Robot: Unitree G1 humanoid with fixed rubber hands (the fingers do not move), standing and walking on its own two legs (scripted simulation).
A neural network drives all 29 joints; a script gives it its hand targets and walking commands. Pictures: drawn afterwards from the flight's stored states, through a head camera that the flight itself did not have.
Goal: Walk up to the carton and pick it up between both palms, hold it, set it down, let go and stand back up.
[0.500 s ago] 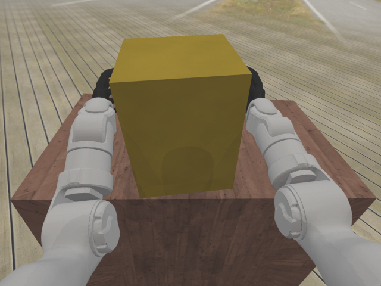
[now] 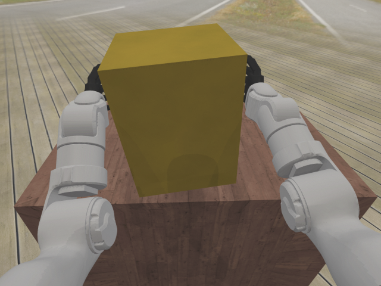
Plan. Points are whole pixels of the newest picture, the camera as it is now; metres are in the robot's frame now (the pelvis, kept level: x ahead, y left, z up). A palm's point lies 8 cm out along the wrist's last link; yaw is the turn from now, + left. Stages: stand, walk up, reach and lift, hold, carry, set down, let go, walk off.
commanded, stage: reach and lift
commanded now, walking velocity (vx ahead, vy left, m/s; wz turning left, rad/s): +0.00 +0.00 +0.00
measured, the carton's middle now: (177, 110) +0.42 -0.01 +0.23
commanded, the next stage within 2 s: hold in 1.02 s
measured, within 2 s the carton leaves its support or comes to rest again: neither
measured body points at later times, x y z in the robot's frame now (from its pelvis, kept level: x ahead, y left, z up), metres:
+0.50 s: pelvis +0.01 +0.00 +0.00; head -0.07 +0.02 +0.44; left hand +0.41 +0.16 +0.29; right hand +0.41 -0.16 +0.31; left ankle +0.00 +0.12 -0.75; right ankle +0.03 -0.12 -0.75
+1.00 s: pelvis +0.01 +0.00 +0.00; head -0.09 +0.01 +0.44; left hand +0.40 +0.16 +0.32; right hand +0.40 -0.16 +0.34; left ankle +0.00 +0.12 -0.75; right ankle +0.03 -0.12 -0.75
